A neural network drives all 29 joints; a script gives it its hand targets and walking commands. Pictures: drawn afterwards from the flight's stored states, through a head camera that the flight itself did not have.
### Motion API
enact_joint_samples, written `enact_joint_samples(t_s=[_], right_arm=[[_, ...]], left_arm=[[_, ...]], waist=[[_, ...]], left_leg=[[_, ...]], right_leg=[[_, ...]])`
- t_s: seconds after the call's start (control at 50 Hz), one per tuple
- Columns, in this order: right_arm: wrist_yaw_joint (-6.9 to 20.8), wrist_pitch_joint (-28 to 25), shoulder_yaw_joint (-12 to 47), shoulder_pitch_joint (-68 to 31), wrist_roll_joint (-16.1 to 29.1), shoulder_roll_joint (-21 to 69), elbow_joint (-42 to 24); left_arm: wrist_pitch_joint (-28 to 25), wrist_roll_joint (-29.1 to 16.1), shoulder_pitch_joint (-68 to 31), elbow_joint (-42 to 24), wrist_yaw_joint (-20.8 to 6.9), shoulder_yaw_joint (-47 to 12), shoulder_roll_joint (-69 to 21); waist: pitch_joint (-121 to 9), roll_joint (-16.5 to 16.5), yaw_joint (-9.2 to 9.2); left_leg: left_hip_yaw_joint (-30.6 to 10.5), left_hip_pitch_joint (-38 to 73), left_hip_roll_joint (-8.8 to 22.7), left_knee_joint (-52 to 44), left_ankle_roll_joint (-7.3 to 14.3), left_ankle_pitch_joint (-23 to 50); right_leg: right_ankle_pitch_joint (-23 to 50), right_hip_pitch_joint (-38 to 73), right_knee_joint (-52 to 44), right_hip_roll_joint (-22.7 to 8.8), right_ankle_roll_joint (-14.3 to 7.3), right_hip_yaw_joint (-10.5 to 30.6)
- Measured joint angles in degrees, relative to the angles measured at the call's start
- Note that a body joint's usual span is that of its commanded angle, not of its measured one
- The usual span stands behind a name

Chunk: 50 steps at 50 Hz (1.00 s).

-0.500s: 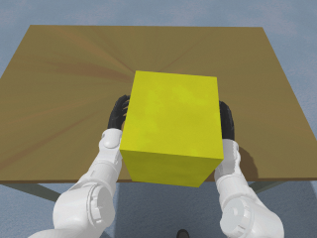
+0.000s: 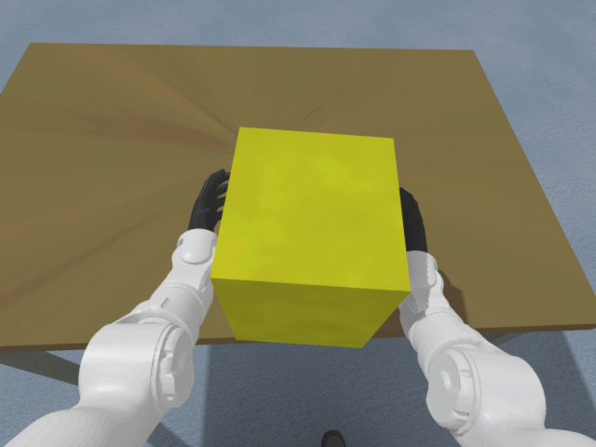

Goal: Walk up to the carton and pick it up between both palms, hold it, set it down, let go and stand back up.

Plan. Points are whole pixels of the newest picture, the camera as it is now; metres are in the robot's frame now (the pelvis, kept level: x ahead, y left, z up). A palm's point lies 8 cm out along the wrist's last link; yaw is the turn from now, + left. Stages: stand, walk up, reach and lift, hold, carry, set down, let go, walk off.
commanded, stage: set down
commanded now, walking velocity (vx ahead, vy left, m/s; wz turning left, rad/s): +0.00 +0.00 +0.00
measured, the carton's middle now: (307, 248) +0.39 -0.03 -0.01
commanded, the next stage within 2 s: none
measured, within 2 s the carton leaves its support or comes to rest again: neither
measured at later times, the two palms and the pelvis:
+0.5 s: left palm (158, 208) +0.43 +0.16 +0.05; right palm (468, 212) +0.39 -0.24 +0.07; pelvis -0.04 -0.01 -0.03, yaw +0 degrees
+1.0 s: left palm (149, 170) +0.42 +0.15 +0.13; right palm (478, 183) +0.39 -0.23 +0.13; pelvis -0.04 -0.02 +0.00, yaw +1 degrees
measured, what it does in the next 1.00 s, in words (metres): stands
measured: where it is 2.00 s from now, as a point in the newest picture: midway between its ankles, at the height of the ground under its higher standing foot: outside the picture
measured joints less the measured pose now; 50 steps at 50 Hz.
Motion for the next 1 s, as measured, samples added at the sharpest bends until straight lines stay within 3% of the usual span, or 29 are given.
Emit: enact_joint_samples(t_s=[0.24,0.34,0.44,0.58,0.8,1.0], right_arm=[[0.1,0.8,19.4,-7.6,23.5,-8.3,7.5],[2.2,4.4,24.5,-10.3,30.3,-12.7,8.1],[4.1,9.5,27.2,-10.7,34.6,-14.6,4.6],[4.1,16.6,25.8,-12.2,34.7,-13.7,-1.4],[-0.7,23.8,21.8,-12.2,29.0,-11.1,-7.2],[-2.9,28.6,20.6,-11.5,27.4,-10.3,-9.4]], left_arm=[[-1.4,-16.6,-8.4,11.6,-1.7,-13.2,4.9],[-1.1,-23.6,-9.6,13.1,-2.8,-19.2,7.5],[1.1,-29.9,-9.5,10.6,-3.4,-25.1,10.5],[8.0,-32.5,-10.9,4.9,-4.4,-27.8,12.6],[16.5,-27.0,-11.9,1.3,-5.8,-21.5,11.9],[20.2,-27.0,-11.5,0.7,-6.1,-19.9,13.6]], waist=[[-4.1,3.0,1.78],[-4.6,1.4,1.73],[-6.5,-0.5,0.66],[-6.8,-0.9,-0.31],[-2.9,-0.8,-0.25],[-1.4,-0.5,-0.22]], left_leg=[[0.5,-7.6,0.1,9.3,0.1,-3.5],[0.8,-9.6,0.0,11.9,0.4,-3.9],[0.7,-12.3,0.0,13.9,0.0,-4.2],[-0.1,-11.4,0.2,13.3,-0.6,-3.4],[-0.5,0.6,-0.1,3.9,-1.0,0.6],[-0.5,5.7,-0.3,0.3,-0.9,1.8]], right_leg=[[-2.7,-7.6,8.5,-0.1,0.5,0.8],[-3.5,-10.3,12.0,-0.3,0.3,1.2],[-4.2,-13.4,15.0,-0.3,-0.4,1.2],[-4.0,-12.5,14.9,-0.1,-1.1,0.5],[-1.3,-0.9,7.1,-0.3,-1.4,-0.2],[-0.4,4.1,4.0,-0.3,-1.4,-0.2]])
